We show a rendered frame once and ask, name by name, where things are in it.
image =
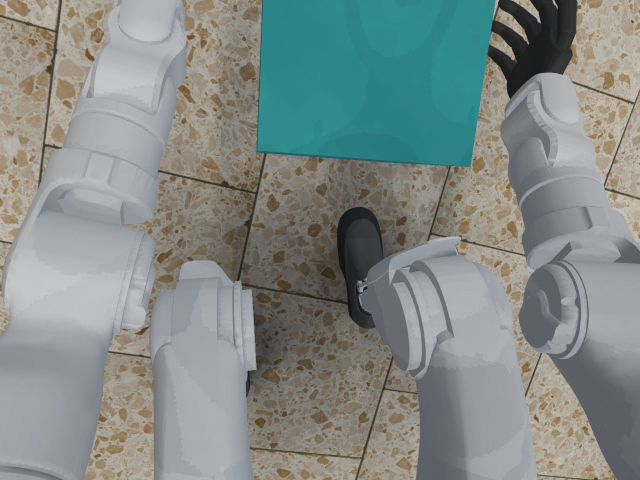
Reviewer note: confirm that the left robot forearm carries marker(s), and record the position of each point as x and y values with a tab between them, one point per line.
107	167

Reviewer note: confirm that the right robot forearm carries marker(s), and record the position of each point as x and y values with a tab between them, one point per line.
565	210

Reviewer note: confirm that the robot left thigh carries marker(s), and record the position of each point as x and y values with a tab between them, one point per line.
199	384

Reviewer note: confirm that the right robot foot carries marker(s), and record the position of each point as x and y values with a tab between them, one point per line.
359	245

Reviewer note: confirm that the right robot hand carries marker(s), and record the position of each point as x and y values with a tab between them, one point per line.
549	45

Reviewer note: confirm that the robot left upper arm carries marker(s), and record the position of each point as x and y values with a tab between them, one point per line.
76	283

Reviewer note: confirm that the robot right upper arm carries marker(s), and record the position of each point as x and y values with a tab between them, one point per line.
585	315

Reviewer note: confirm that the carton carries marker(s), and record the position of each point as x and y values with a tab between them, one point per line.
396	81

